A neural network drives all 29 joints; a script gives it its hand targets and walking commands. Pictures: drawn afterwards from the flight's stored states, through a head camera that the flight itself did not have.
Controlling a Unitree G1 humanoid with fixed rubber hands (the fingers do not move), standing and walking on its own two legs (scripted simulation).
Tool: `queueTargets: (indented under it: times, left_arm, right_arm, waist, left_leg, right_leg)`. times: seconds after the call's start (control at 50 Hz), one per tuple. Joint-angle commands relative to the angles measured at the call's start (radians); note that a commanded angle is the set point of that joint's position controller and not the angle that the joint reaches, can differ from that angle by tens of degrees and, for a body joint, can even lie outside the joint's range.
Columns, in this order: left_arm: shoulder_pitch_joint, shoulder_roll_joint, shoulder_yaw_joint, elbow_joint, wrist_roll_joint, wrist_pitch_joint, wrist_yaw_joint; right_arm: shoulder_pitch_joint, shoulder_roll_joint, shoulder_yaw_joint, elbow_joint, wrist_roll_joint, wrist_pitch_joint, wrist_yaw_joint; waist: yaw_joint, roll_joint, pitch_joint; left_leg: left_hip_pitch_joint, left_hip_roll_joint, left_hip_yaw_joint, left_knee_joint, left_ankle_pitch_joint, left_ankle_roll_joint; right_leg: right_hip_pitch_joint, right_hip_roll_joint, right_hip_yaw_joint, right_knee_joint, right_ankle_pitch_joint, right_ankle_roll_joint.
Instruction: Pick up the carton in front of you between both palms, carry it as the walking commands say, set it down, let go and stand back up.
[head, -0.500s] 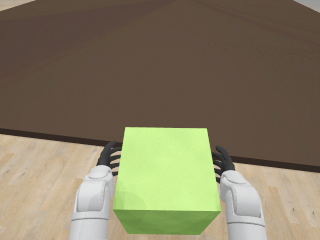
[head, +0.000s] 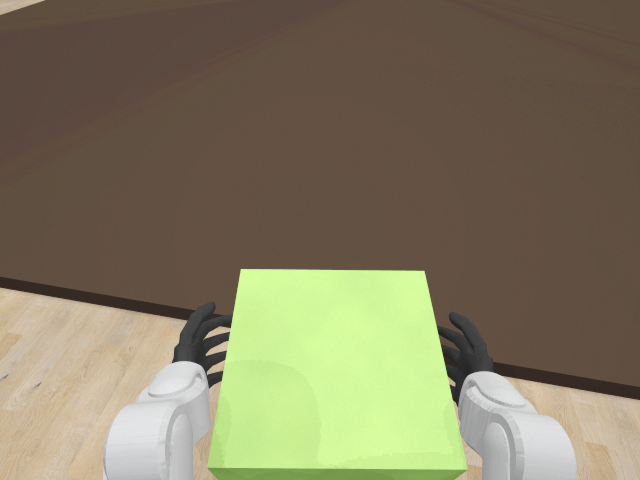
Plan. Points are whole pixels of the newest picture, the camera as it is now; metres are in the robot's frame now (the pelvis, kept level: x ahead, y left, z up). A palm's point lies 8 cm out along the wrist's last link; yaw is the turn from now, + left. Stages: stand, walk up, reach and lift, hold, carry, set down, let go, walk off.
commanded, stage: carry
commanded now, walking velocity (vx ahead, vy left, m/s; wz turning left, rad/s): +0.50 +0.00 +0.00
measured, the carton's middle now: (330, 397) +0.24 +0.01 +0.02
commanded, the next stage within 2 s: none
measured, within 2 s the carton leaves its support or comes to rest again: neither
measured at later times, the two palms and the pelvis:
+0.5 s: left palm (241, 147) +0.60 +0.17 +0.14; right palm (423, 161) +0.58 -0.13 +0.14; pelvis +0.30 +0.03 +0.00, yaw -1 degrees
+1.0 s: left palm (274, 103) +0.89 +0.16 +0.09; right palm (405, 111) +0.89 -0.14 +0.09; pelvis +0.53 +0.01 -0.02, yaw -1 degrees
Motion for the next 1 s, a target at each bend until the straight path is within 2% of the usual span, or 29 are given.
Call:
queueTargets:
  times: [0.0, 0.02, 0.06, 0.08, 0.1, 0.12, 0.14, 0.18, 0.22, 0.26, 0.36, 0.46, 0.52, 0.54, 0.56, 0.58, 0.6, 0.62, 0.64, 0.66, 0.7, 0.76, 0.84, 0.88, 0.9, 0.92, 0.94, 0.96, 0.98]
  left_arm:
    - [-0.418, -0.716, -0.596, -0.116, -0.275, -0.022, -0.074]
    - [-0.418, -0.71, -0.598, -0.119, -0.276, -0.02, -0.075]
    - [-0.419, -0.693, -0.606, -0.145, -0.281, -0.016, -0.077]
    - [-0.423, -0.675, -0.605, -0.164, -0.286, -0.013, -0.077]
    - [-0.43, -0.666, -0.613, -0.204, -0.295, -0.004, -0.078]
    - [-0.445, -0.66, -0.628, -0.222, -0.308, -0.001, -0.082]
    - [-0.454, -0.688, -0.642, -0.234, -0.318, -0.004, -0.09]
    - [-0.487, -0.754, -0.646, -0.251, -0.326, -0.015, -0.107]
    - [-0.526, -0.767, -0.646, -0.257, -0.319, -0.024, -0.11]
    - [-0.538, -0.73, -0.631, -0.245, -0.297, -0.027, -0.097]
    - [-0.603, -0.539, -0.528, -0.121, -0.222, 0.008, -0.026]
    - [-0.778, -0.465, -0.441, 0.026, -0.201, 0.034, 0.016]
    - [-0.884, -0.475, -0.39, 0.102, -0.206, 0.029, 0.02]
    - [-0.895, -0.483, -0.376, 0.138, -0.207, 0.024, 0.019]
    - [-0.915, -0.488, -0.365, 0.165, -0.206, 0.018, 0.016]
    - [-0.937, -0.487, -0.352, 0.183, -0.206, 0.013, 0.014]
    - [-0.992, -0.485, -0.34, 0.203, -0.205, 0.004, 0.019]
    - [-0.982, -0.532, -0.349, 0.218, -0.229, -0.007, 0.015]
    - [-1.04, -0.587, -0.369, 0.197, -0.252, -0.024, 0.004]
    - [-1.106, -0.643, -0.391, 0.176, -0.273, -0.041, -0.009]
    - [-1.205, -0.727, -0.422, 0.157, -0.3, -0.077, -0.029]
    - [-1.232, -0.752, -0.454, 0.142, -0.303, -0.12, -0.042]
    - [-1.16, -0.708, -0.472, 0.129, -0.286, -0.145, -0.039]
    - [-1.143, -0.694, -0.478, 0.117, -0.282, -0.146, -0.038]
    - [-1.138, -0.684, -0.482, 0.117, -0.277, -0.143, -0.036]
    - [-1.124, -0.689, -0.485, 0.102, -0.278, -0.132, -0.038]
    - [-1.14, -0.681, -0.492, 0.08, -0.283, -0.125, -0.038]
    - [-1.143, -0.687, -0.494, 0.065, -0.289, -0.119, -0.038]
    - [-1.145, -0.686, -0.493, 0.054, -0.29, -0.117, -0.037]
  right_arm:
    - [-0.405, 0.699, 0.564, -0.118, 0.213, -0.038, 0.038]
    - [-0.398, 0.692, 0.563, -0.122, 0.212, -0.037, 0.037]
    - [-0.39, 0.679, 0.563, -0.139, 0.219, -0.035, 0.038]
    - [-0.386, 0.671, 0.564, -0.154, 0.225, -0.034, 0.039]
    - [-0.391, 0.645, 0.561, -0.166, 0.227, -0.036, 0.039]
    - [-0.398, 0.661, 0.577, -0.182, 0.245, -0.037, 0.043]
    - [-0.425, 0.689, 0.595, -0.23, 0.266, -0.04, 0.051]
    - [-0.511, 0.751, 0.63, -0.291, 0.293, -0.048, 0.071]
    - [-0.582, 0.757, 0.662, -0.32, 0.321, -0.05, 0.087]
    - [-0.609, 0.707, 0.667, -0.32, 0.337, -0.042, 0.093]
    - [-0.663, 0.501, 0.586, -0.175, 0.305, -0.003, 0.054]
    - [-0.811, 0.44, 0.475, -0.002, 0.252, 0.013, -0.003]
    - [-0.929, 0.473, 0.441, 0.063, 0.239, 0.007, -0.023]
    - [-0.972, 0.487, 0.433, 0.082, 0.236, 0.004, -0.028]
    - [-0.997, 0.496, 0.426, 0.105, 0.231, 0.001, -0.032]
    - [-1.032, 0.503, 0.417, 0.12, 0.224, 0.0, -0.036]
    - [-1.056, 0.54, 0.415, 0.147, 0.224, -0.006, -0.04]
    - [-1.08, 0.554, 0.412, 0.15, 0.217, -0.015, -0.042]
    - [-1.135, 0.604, 0.418, 0.146, 0.223, -0.028, -0.04]
    - [-1.191, 0.654, 0.423, 0.139, 0.234, -0.044, -0.036]
    - [-1.257, 0.719, 0.433, 0.137, 0.245, -0.077, -0.024]
    - [-1.25, 0.733, 0.451, 0.14, 0.229, -0.125, -0.018]
    - [-1.178, 0.691, 0.455, 0.132, 0.204, -0.158, -0.019]
    - [-1.16, 0.673, 0.458, 0.112, 0.204, -0.159, -0.013]
    - [-1.159, 0.659, 0.459, 0.094, 0.208, -0.155, -0.007]
    - [-1.167, 0.643, 0.464, 0.087, 0.211, -0.154, -0.009]
    - [-1.151, 0.652, 0.463, 0.081, 0.218, -0.149, -0.007]
    - [-1.141, 0.652, 0.461, 0.068, 0.221, -0.143, -0.004]
    - [-1.135, 0.652, 0.464, 0.051, 0.226, -0.138, 0.0]
  waist:
    - [-0.014, -0.134, -0.039]
    - [-0.022, -0.128, -0.041]
    - [-0.042, -0.074, -0.112]
    - [-0.062, 0.007, -0.163]
    - [-0.067, 0.277, -0.232]
    - [-0.06, 0.308, -0.218]
    - [-0.055, 0.214, -0.215]
    - [-0.053, 0.069, -0.201]
    - [-0.047, 0.093, -0.197]
    - [-0.049, 0.122, -0.19]
    - [-0.06, 0.142, -0.123]
    - [-0.084, 0.167, -0.029]
    - [-0.058, 0.169, -0.046]
    - [-0.02, 0.135, -0.098]
    - [0.003, 0.075, -0.167]
    - [0.021, -0.084, -0.284]
    - [0.019, -0.263, -0.388]
    - [0.023, -0.264, -0.403]
    - [0.023, -0.235, -0.399]
    - [0.02, -0.137, -0.381]
    - [0.007, -0.068, -0.391]
    - [0.002, -0.07, -0.429]
    - [-0.003, -0.112, -0.471]
    - [-0.02, -0.095, -0.474]
    - [-0.029, -0.04, -0.487]
    - [-0.028, 0.111, -0.548]
    - [-0.043, 0.194, -0.544]
    - [-0.044, 0.229, -0.528]
    - [-0.047, 0.194, -0.511]
  left_leg:
    - [0.107, -0.034, 0.066, -0.117, 0.126, 0.008]
    - [0.185, -0.046, 0.088, -0.145, 0.149, 0.015]
    - [0.453, -0.099, 0.158, -0.161, 0.058, 0.028]
    - [0.637, -0.004, 0.02, -0.192, -0.028, 0.037]
    - [0.777, 0.288, -0.501, -0.38, -0.297, 0.156]
    - [0.798, 0.368, -0.698, -0.475, -0.233, 0.224]
    - [0.761, 0.354, -0.615, -0.448, -0.13, 0.218]
    - [0.646, 0.308, -0.447, -0.431, -0.014, 0.183]
    - [0.566, 0.251, -0.293, -0.456, 0.011, 0.14]
    - [0.568, 0.222, -0.212, -0.469, 0.031, 0.138]
    - [0.623, 0.168, -0.096, -0.469, 0.167, 0.157]
    - [0.609, 0.15, -0.033, -0.43, 0.248, 0.149]
    - [0.608, 0.124, 0.029, -0.269, 0.504, 0.104]
    - [0.576, 0.082, 0.081, -0.119, 0.577, 0.067]
    - [0.488, 0.038, 0.097, 0.062, 0.485, 0.035]
    - [0.31, -0.003, 0.065, 0.304, 0.116, 0.01]
    - [0.035, -0.135, -0.015, 0.561, -0.352, -0.013]
    - [-0.04, -0.133, -0.104, 0.681, -0.382, 0.013]
    - [-0.078, -0.102, -0.141, 0.7, -0.346, 0.037]
    - [-0.091, -0.075, -0.154, 0.673, -0.313, 0.047]
    - [-0.03, -0.027, -0.168, 0.523, -0.249, 0.044]
    - [0.06, -0.05, -0.129, 0.249, -0.252, 0.02]
    - [0.181, -0.111, -0.059, -0.053, -0.003, 0.023]
    - [0.355, -0.071, -0.058, -0.228, 0.262, 0.046]
    - [0.496, 0.034, -0.155, -0.205, 0.541, 0.085]
    - [0.647, 0.143, -0.264, -0.05, 0.973, 0.162]
    - [0.702, 0.175, -0.292, -0.037, 1.156, 0.188]
    - [0.726, 0.171, -0.277, -0.031, 1.178, 0.187]
    - [0.701, 0.149, -0.244, -0.025, 1.142, 0.17]
  right_leg:
    - [-0.013, -0.21, 0.107, -0.095, 0.186, -0.102]
    - [-0.037, -0.203, 0.08, -0.043, 0.223, -0.087]
    - [-0.13, -0.139, -0.024, 0.208, 0.35, -0.044]
    - [-0.258, -0.104, -0.039, 0.424, 0.273, -0.011]
    - [-0.496, 0.001, -0.023, 0.753, 0.048, 0.039]
    - [-0.647, 0.032, 0.092, 0.925, -0.173, 0.023]
    - [-0.679, -0.037, 0.161, 0.999, -0.157, -0.009]
    - [-0.668, -0.101, 0.19, 0.968, -0.046, -0.035]
    - [-0.607, -0.104, 0.174, 0.85, 0.038, -0.037]
    - [-0.606, -0.089, 0.141, 0.765, 0.082, -0.032]
    - [-0.662, -0.056, 0.07, 0.498, 0.201, -0.026]
    - [-0.614, -0.022, 0.028, 0.335, 0.282, -0.059]
    - [-0.442, 0.028, -0.016, 0.253, 0.326, -0.08]
    - [-0.278, 0.074, -0.06, 0.187, 0.361, -0.076]
    - [-0.085, 0.06, -0.042, 0.176, 0.394, -0.071]
    - [0.144, -0.171, 0.225, 0.255, 0.644, -0.107]
    - [0.368, -0.354, 0.573, 0.202, 0.728, -0.277]
    - [0.348, -0.35, 0.607, 0.133, 0.628, -0.306]
    - [0.323, -0.319, 0.54, 0.142, 0.629, -0.289]
    - [0.275, -0.297, 0.467, 0.157, 0.684, -0.268]
    - [0.188, -0.268, 0.35, 0.153, 0.722, -0.231]
    - [0.157, -0.236, 0.248, 0.183, 0.829, -0.227]
    - [0.172, -0.177, 0.127, 0.297, 1.011, -0.207]
    - [0.077, -0.14, 0.095, 0.358, 0.864, -0.156]
    - [-0.053, -0.123, 0.1, 0.391, 0.615, -0.115]
    - [-0.175, -0.056, 0.111, 0.405, 0.367, -0.065]
    - [-0.234, -0.025, 0.118, 0.402, 0.185, -0.045]
    - [-0.259, -0.015, 0.118, 0.347, 0.107, -0.035]
    - [-0.223, -0.016, 0.112, 0.296, 0.142, -0.028]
